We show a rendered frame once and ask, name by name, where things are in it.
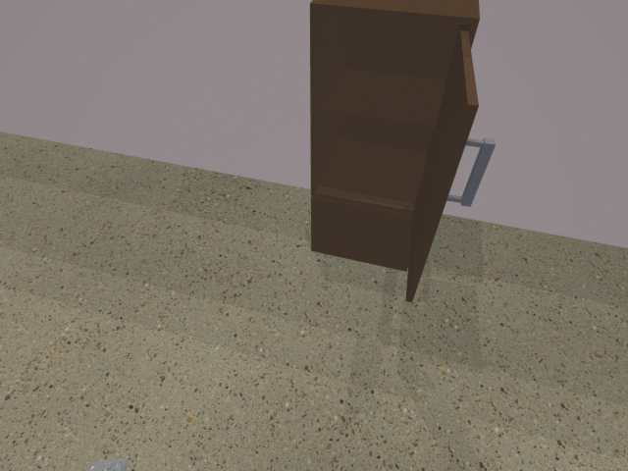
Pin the cupboard door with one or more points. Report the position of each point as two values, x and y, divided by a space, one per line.
457 113

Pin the handle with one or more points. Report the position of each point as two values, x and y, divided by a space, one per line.
487 146

